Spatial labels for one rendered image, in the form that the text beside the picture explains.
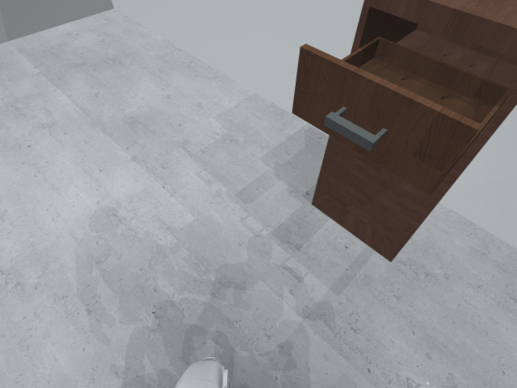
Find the robot right hand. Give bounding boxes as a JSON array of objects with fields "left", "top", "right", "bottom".
[{"left": 396, "top": 371, "right": 435, "bottom": 388}]

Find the robot left thigh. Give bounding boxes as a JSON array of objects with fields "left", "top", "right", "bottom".
[{"left": 174, "top": 361, "right": 229, "bottom": 388}]

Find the drawer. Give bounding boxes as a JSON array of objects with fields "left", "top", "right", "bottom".
[{"left": 292, "top": 36, "right": 513, "bottom": 195}]

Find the cabinet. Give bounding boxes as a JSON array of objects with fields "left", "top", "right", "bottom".
[{"left": 312, "top": 0, "right": 517, "bottom": 262}]

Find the handle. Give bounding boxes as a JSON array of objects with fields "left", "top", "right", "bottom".
[{"left": 324, "top": 107, "right": 388, "bottom": 151}]

